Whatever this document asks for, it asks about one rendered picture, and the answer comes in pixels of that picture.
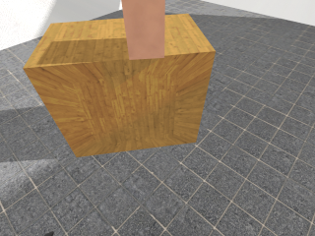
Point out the carton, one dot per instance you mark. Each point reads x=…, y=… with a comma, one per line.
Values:
x=144, y=22

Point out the pedestal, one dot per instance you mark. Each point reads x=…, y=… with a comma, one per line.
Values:
x=103, y=102

